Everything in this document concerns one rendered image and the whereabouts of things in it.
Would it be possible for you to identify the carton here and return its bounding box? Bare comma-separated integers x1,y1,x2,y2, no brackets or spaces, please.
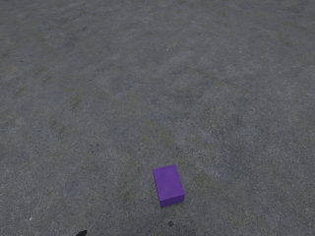
153,164,185,207

